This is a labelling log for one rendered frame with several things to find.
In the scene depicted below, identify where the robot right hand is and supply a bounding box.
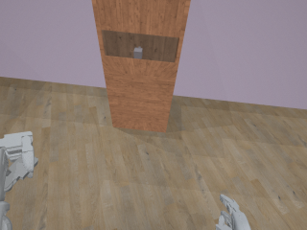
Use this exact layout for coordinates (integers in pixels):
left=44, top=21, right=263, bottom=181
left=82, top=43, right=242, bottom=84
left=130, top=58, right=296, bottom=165
left=216, top=194, right=251, bottom=230

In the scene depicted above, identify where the cabinet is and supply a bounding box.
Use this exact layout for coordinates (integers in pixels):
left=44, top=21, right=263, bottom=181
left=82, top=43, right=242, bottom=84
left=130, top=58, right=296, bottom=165
left=91, top=0, right=191, bottom=133

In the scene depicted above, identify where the robot left hand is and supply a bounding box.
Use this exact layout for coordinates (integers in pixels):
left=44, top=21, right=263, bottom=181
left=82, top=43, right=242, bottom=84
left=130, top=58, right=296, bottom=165
left=0, top=131, right=38, bottom=202

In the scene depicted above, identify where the handle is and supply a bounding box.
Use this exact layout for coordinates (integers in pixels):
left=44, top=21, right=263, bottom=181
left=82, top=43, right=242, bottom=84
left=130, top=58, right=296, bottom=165
left=133, top=46, right=143, bottom=59

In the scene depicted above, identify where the drawer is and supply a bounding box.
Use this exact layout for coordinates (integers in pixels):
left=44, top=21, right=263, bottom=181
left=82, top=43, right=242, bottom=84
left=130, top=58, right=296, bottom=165
left=102, top=30, right=178, bottom=63

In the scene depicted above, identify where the robot left forearm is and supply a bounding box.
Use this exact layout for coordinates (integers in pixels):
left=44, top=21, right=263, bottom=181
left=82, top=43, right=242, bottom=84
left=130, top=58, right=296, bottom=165
left=0, top=201, right=12, bottom=230

